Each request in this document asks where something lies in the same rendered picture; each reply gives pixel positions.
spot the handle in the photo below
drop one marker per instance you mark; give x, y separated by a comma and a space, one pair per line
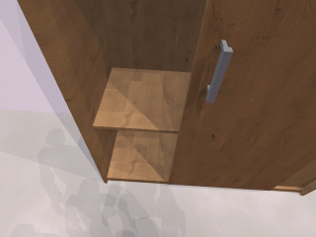
221, 67

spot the wardrobe door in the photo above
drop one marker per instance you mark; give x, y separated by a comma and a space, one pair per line
301, 178
261, 128

